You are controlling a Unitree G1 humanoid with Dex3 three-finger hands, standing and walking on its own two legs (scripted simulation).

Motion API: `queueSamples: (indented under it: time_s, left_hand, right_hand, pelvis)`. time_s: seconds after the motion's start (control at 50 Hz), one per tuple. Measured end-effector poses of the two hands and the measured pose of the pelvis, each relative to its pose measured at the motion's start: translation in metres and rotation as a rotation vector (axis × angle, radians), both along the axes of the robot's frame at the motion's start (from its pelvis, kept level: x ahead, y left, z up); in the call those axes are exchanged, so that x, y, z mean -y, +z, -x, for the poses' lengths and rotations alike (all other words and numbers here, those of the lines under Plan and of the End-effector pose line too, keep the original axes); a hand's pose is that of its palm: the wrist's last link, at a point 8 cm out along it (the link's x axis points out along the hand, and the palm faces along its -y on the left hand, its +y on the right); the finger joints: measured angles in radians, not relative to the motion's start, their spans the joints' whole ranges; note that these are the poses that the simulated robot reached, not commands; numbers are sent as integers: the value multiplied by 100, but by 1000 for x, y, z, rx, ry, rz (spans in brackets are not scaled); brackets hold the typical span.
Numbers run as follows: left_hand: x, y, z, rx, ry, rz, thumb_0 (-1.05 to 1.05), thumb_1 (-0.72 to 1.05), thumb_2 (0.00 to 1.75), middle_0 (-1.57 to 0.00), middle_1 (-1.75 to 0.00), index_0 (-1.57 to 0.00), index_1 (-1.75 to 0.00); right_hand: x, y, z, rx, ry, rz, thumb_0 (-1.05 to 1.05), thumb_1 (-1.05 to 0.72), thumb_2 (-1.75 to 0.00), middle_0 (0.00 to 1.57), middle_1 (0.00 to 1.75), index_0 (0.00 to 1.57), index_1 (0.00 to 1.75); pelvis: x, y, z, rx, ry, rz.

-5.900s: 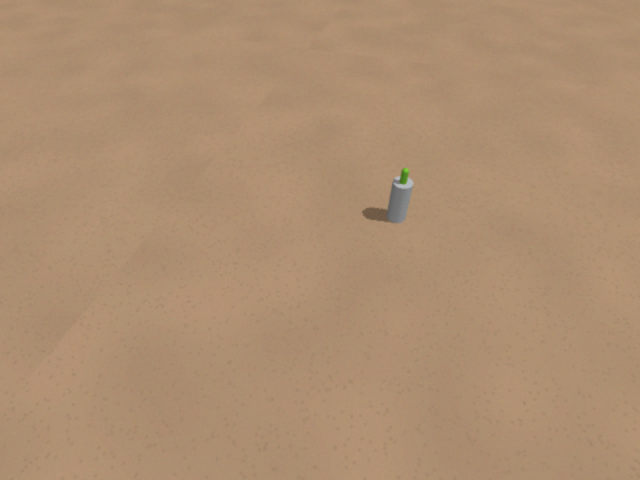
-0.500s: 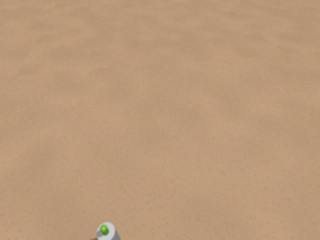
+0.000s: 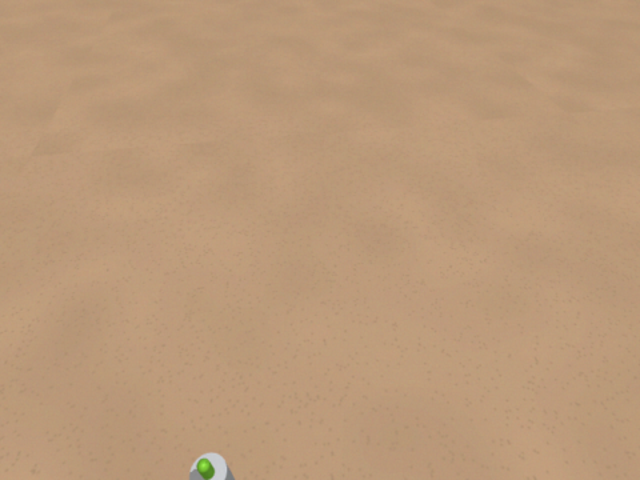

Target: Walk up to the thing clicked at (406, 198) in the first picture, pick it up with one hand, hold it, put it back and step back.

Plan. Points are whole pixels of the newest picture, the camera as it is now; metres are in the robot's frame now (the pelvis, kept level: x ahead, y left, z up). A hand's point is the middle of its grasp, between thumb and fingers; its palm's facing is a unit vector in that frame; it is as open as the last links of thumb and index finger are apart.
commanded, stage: stand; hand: left
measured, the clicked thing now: (213, 479) +0.31 +0.25 -0.65
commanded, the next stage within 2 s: go down in 1.64 s
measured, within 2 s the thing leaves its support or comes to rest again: neither
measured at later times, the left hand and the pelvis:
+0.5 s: hand out of the picture +0.06 +0.25 -0.16, palm faces -0.02 -0.94 -0.34, open 7.4 cm; pelvis -0.01 +0.00 +0.00, yaw +0 degrees
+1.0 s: hand out of the picture +0.07 +0.25 -0.16, palm faces -0.02 -0.94 -0.34, open 7.4 cm; pelvis +0.00 +0.00 +0.00, yaw +0 degrees
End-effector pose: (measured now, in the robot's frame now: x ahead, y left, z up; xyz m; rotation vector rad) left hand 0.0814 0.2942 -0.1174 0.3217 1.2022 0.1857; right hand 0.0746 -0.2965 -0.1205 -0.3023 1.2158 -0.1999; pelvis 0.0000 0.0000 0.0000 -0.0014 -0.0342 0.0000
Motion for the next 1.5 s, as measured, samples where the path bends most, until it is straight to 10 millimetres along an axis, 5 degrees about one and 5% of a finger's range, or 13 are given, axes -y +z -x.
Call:
queueSamples:
  time_s: [0.6,1.5]
  left_hand:
    - [0,-3,31,-43,24,2,1,90,90,-21,-30,-20,-30]
    - [-1,-2,11,-35,19,0,1,90,90,-21,-30,-20,-30]
  right_hand:
    - [2,-2,17,-29,12,0,1,-91,-89,21,30,20,30]
    - [0,-1,-6,-17,24,7,1,-91,-89,21,30,20,30]
  pelvis:
    - [2,0,8,5,7,0]
    - [0,0,-7,-4,11,-1]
